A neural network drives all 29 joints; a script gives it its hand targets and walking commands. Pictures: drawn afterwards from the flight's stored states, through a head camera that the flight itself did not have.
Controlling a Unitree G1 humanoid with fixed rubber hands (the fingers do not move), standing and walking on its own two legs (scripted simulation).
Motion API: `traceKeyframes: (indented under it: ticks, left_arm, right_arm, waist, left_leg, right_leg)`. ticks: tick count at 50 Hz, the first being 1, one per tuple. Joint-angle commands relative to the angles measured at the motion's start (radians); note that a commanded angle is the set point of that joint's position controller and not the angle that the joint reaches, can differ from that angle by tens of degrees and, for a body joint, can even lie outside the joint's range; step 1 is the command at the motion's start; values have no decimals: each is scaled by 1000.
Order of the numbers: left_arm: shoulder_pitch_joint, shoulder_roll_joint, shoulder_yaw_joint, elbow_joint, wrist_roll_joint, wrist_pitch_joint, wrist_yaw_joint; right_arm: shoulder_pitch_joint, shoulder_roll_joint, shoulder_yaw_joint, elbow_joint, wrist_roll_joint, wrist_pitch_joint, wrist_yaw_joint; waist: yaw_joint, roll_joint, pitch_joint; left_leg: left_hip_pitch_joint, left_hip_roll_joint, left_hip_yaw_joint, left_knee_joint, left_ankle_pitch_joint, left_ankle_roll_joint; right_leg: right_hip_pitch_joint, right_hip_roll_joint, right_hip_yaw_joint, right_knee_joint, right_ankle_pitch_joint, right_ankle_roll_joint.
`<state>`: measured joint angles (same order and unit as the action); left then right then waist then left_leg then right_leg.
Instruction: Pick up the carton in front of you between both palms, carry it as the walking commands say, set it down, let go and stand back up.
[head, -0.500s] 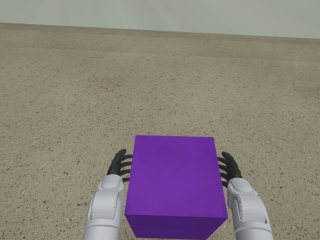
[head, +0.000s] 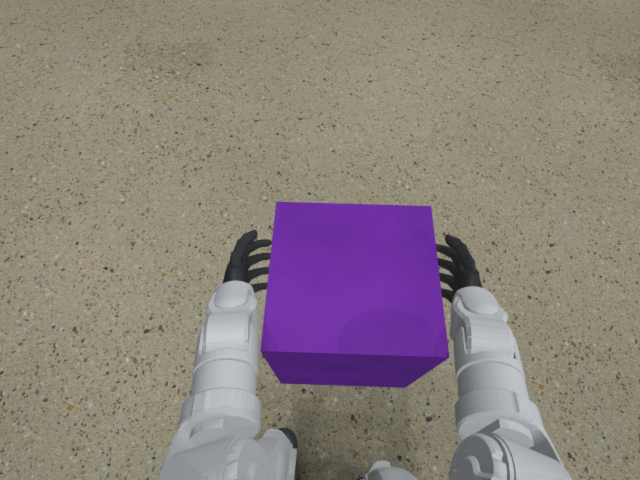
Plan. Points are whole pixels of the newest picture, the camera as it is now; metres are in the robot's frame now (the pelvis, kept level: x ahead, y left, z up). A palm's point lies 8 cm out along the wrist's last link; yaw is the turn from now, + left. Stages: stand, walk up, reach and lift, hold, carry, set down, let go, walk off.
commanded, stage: set down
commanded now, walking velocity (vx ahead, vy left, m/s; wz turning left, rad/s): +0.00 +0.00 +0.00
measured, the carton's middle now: (347, 304) +0.37 +0.00 -0.10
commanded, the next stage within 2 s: none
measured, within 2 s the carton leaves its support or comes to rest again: neither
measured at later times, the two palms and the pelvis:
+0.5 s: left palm (236, 311) +0.38 +0.18 -0.20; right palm (404, 294) +0.43 -0.11 -0.19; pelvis -0.02 -0.02 -0.12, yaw -1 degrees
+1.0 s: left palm (233, 325) +0.41 +0.22 -0.35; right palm (369, 301) +0.48 -0.07 -0.34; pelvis -0.05 -0.02 -0.24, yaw -4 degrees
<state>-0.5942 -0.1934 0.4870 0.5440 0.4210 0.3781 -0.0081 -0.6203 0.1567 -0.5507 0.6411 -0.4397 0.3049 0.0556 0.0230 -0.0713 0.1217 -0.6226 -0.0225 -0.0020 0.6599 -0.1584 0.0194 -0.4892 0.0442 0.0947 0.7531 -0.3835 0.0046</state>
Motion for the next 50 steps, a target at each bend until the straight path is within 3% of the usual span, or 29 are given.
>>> traceKeyframes:
  ticks: [1,5,8,10,12,17,21,27,36,50]
  left_arm:
    - [-363,-638,-362,46,-98,-131,-99]
    - [-460,-732,-538,-1,-185,-236,-98]
    - [-514,-759,-667,-77,-247,-261,-99]
    - [-524,-758,-719,-113,-278,-256,-103]
    - [-532,-753,-736,-125,-292,-243,-113]
    - [-592,-740,-667,-68,-284,-182,-157]
    - [-651,-735,-590,-4,-259,-133,-187]
    - [-733,-714,-520,45,-241,-107,-202]
    - [-865,-682,-514,35,-281,-105,-181]
    - [-1084,-576,-436,35,-307,-67,-172]
  right_arm:
    - [-430,629,385,78,135,-117,160]
    - [-477,704,563,57,233,-218,155]
    - [-509,748,694,-24,303,-242,134]
    - [-534,750,757,-73,335,-239,118]
    - [-551,760,790,-91,348,-224,105]
    - [-611,826,747,-25,334,-149,111]
    - [-666,842,669,55,311,-97,126]
    - [-756,819,608,130,306,-81,124]
    - [-912,760,642,128,360,-97,90]
    - [-1135,679,611,191,393,-58,75]
  waist:
    - [36,77,-482]
    - [35,63,-797]
    - [37,78,-1059]
    - [41,76,-1172]
    - [49,61,-1213]
    - [72,21,-1115]
    - [87,19,-1045]
    - [109,25,-1065]
    - [143,28,-1234]
    - [197,9,-1258]
  left_leg:
    - [479,-56,-96,81,180,-18]
    - [532,-57,-107,248,406,-10]
    - [580,-52,-114,366,550,-7]
    - [541,-54,-107,422,578,-12]
    - [428,-64,-84,454,525,-19]
    - [42,-89,-18,494,225,-24]
    - [-124,-95,4,535,102,-26]
    - [-243,-97,17,629,120,-34]
    - [-310,-93,28,789,185,-58]
    - [-449,-83,40,962,102,-67]
  right_leg:
    - [-453,94,-26,-58,78,-40]
    - [-623,117,-29,52,145,-22]
    - [-760,122,-30,127,179,-3]
    - [-803,125,-31,172,195,8]
    - [-807,128,-36,212,199,18]
    - [-803,136,-49,291,93,32]
    - [-889,140,-51,346,11,26]
    - [-1017,153,-60,443,6,21]
    - [-1169,180,-94,611,3,22]
    - [-1368,192,-133,814,-97,14]
